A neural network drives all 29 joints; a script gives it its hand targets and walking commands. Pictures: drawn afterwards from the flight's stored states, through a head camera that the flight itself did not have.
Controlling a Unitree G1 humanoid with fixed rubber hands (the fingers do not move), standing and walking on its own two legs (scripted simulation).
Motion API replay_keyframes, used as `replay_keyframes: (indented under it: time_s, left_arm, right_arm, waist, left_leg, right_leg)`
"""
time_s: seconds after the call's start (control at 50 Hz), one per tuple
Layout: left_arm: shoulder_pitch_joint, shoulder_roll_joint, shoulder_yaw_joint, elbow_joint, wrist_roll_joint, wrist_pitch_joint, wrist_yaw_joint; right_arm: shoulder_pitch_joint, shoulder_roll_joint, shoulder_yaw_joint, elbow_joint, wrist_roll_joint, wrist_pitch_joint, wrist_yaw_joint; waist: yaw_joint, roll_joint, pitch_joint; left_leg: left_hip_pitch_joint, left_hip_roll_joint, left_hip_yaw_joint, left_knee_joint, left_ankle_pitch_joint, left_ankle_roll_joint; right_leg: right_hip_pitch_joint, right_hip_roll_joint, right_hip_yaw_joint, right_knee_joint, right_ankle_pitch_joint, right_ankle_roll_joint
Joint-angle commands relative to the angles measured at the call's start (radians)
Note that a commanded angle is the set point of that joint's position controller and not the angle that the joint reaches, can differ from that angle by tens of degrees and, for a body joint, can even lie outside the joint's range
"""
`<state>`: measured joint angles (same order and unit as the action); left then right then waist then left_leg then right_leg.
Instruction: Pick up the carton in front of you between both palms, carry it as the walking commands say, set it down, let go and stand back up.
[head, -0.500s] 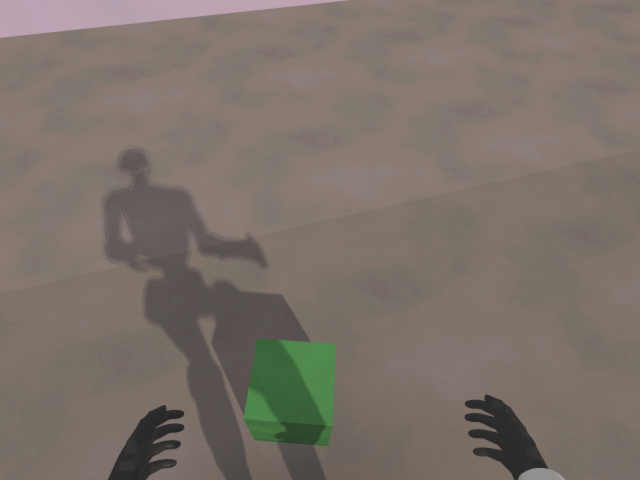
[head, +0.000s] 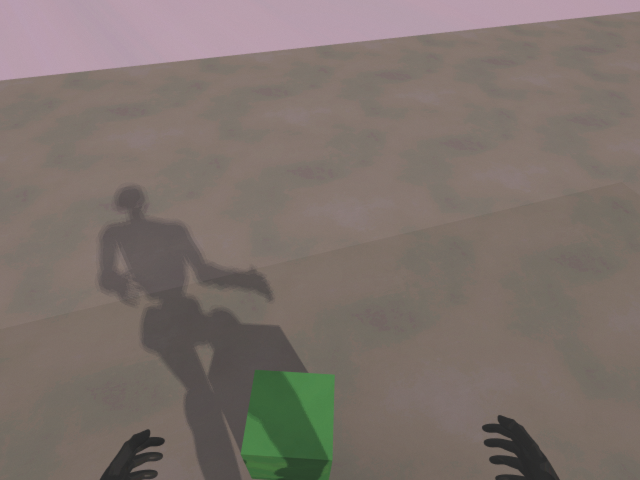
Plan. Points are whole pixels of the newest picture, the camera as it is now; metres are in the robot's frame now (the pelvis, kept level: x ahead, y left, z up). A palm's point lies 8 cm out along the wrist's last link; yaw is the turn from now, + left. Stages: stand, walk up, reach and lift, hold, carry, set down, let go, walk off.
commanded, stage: stand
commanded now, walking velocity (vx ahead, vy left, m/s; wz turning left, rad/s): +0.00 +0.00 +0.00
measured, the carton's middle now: (292, 427) +0.40 +0.07 -0.64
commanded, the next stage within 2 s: none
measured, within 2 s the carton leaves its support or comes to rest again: neither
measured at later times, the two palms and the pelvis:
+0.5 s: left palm out of the picture +0.14 +0.29 -0.09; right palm out of the picture +0.15 -0.29 -0.09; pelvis +0.02 +0.00 +0.00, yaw -1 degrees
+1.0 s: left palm out of the picture +0.10 +0.30 -0.10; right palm out of the picture +0.10 -0.30 -0.09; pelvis +0.00 +0.00 +0.00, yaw -1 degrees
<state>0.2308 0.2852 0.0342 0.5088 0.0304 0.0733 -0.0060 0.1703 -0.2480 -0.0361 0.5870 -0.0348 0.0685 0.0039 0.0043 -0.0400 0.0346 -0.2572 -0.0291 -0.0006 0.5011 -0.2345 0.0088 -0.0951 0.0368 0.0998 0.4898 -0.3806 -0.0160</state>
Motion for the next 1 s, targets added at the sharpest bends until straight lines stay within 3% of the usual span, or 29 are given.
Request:
replay_keyframes:
  time_s: [0.0, 0.1, 0.24, 0.5, 0.98]
  left_arm:
    - [-0.015, 0.141, 0.046, -0.035, 0.011, -0.037, 0.015]
    - [-0.007, 0.173, 0.047, 0.016, 0.004, -0.052, 0.021]
    - [0.012, 0.199, 0.043, 0.076, -0.002, -0.061, 0.035]
    - [-0.003, 0.214, 0.035, 0.153, -0.004, -0.073, 0.041]
    - [-0.043, 0.245, 0.017, 0.287, -0.007, -0.082, 0.033]
  right_arm:
    - [-0.061, -0.166, -0.053, -0.001, -0.007, -0.049, -0.016]
    - [-0.065, -0.183, -0.048, 0.072, -0.006, -0.071, -0.015]
    - [-0.059, -0.217, -0.047, 0.137, -0.003, -0.082, -0.025]
    - [-0.087, -0.232, -0.041, 0.212, 0.002, -0.089, -0.031]
    - [-0.111, -0.269, -0.025, 0.338, 0.012, -0.091, -0.025]
  waist:
    - [0.003, 0.033, -0.053]
    - [0.005, 0.032, -0.101]
    - [0.001, 0.04, -0.12]
    - [-0.005, 0.026, -0.092]
    - [-0.01, 0.032, -0.036]
  left_leg:
    - [0.102, 0.083, -0.072, -0.042, 0.017, -0.009]
    - [0.15, 0.097, -0.074, 0.004, 0.267, 0.005]
    - [0.197, 0.111, -0.087, 0.012, 0.369, 0.02]
    - [0.203, 0.115, -0.088, -0.006, 0.35, 0.028]
    - [0.184, 0.128, -0.113, -0.087, 0.217, 0.021]
  right_leg:
    - [-0.194, -0.067, 0.027, -0.077, 0.122, 0.024]
    - [-0.161, -0.082, 0.038, -0.052, 0.308, 0.025]
    - [-0.132, -0.087, 0.041, -0.044, 0.413, 0.026]
    - [-0.111, -0.096, 0.055, -0.074, 0.422, 0.018]
    - [-0.095, -0.108, 0.083, -0.163, 0.279, 0.003]
